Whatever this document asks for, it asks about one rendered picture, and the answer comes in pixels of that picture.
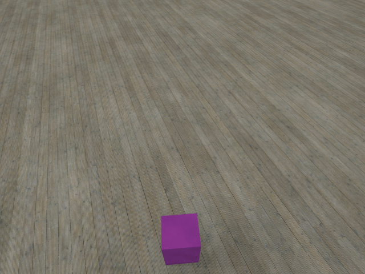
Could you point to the carton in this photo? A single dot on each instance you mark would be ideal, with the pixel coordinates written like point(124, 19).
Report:
point(180, 239)

